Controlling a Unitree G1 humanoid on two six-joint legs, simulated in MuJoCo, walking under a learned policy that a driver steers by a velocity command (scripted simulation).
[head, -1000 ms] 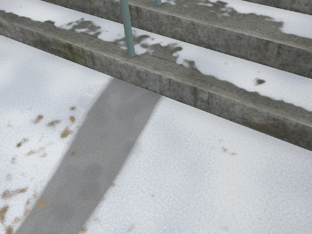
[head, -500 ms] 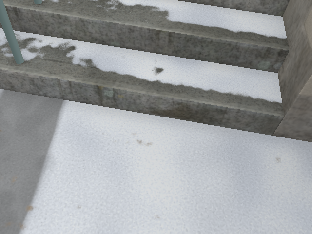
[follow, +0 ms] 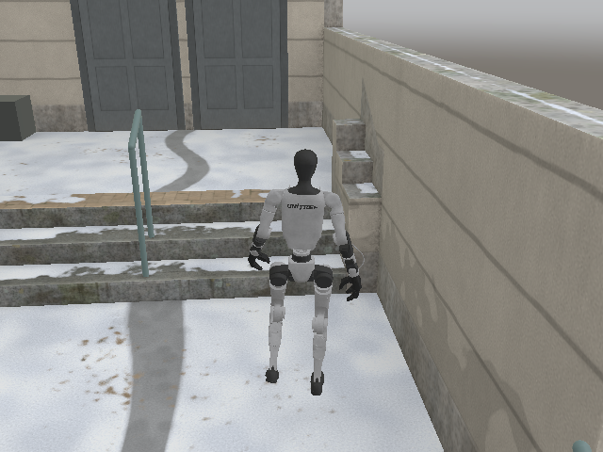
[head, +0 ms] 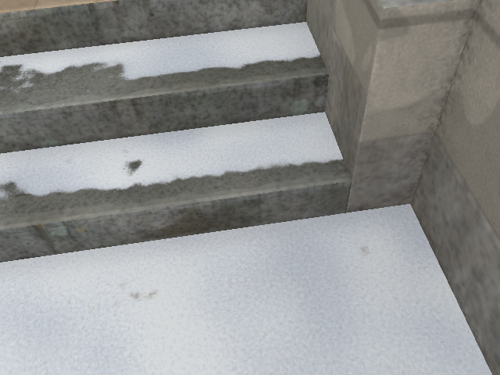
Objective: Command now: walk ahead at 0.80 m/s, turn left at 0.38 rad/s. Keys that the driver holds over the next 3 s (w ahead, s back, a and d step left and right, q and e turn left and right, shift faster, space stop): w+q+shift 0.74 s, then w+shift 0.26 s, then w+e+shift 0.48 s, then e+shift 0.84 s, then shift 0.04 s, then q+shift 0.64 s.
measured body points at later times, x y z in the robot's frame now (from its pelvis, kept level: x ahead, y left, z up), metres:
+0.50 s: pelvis +0.37 +0.05 -0.02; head +0.39 +0.04 +0.43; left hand +0.46 +0.32 -0.10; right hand +0.49 -0.22 -0.16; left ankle +0.35 +0.04 -0.74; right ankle +0.41 -0.14 -0.63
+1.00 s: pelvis +0.79 +0.21 +0.00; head +0.81 +0.23 +0.44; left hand +0.53 +0.32 -0.13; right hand +1.14 +0.25 -0.05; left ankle +0.75 +0.35 -0.59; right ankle +0.82 +0.04 -0.74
